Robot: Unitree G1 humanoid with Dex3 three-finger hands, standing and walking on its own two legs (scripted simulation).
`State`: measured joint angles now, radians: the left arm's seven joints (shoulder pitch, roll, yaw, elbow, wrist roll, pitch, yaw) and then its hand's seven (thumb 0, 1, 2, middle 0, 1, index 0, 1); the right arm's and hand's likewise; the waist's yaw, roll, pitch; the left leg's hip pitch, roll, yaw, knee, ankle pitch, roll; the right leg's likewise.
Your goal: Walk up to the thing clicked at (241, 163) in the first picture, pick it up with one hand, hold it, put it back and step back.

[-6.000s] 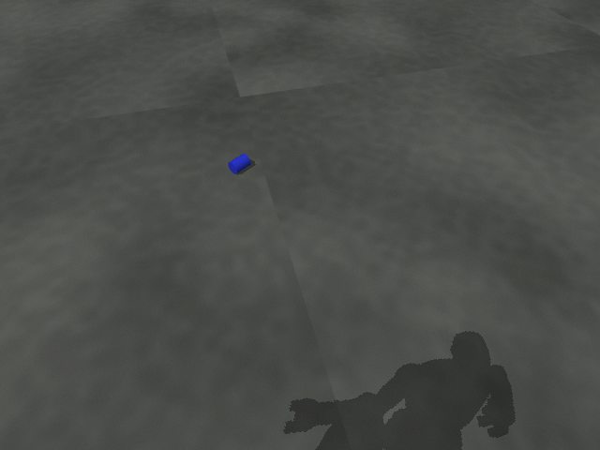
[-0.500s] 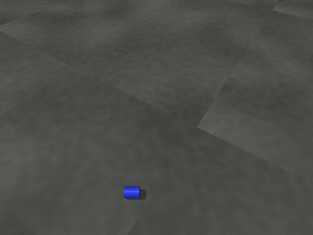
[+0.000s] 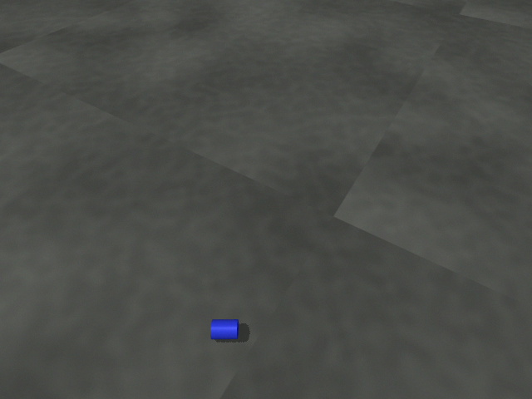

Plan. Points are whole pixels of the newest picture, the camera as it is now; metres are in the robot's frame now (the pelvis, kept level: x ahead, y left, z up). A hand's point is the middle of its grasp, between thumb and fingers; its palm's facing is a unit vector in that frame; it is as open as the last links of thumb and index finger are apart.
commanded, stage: walk up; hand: left
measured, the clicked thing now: (224, 329) +0.48 +0.19 -0.75
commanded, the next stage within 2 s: stand in 0.08 s
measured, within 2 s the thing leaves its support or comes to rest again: neither
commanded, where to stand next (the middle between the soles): +0.09 -0.01 m, yaw -1 degrees
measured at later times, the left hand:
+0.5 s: hand out of the picture +0.11 +0.24 -0.15, palm faces -0.01 -0.94 -0.33, open 7.4 cm
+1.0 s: hand out of the picture +0.11 +0.24 -0.16, palm faces -0.01 -0.94 -0.34, open 7.4 cm
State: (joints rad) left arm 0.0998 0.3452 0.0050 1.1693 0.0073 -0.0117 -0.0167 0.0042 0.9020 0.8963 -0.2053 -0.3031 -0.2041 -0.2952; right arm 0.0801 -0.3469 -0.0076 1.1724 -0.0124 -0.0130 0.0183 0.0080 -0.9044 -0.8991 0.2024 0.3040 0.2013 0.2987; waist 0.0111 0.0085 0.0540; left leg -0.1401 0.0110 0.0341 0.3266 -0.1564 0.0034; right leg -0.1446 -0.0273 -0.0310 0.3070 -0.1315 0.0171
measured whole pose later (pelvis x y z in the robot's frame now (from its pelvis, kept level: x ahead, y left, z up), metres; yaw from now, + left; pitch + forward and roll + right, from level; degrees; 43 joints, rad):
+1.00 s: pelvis +0.03 -0.01 +0.00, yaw +0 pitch -1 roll +0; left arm 0.08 0.34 0.00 1.15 0.00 -0.01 0.00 0.00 0.90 0.90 -0.21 -0.30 -0.20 -0.30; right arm 0.07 -0.34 -0.01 1.17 -0.01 -0.01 0.01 0.01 -0.90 -0.90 0.20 0.30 0.20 0.30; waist 0.00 0.00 0.04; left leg -0.08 0.02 0.03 0.28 -0.18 -0.01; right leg -0.09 -0.02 -0.04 0.28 -0.17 0.01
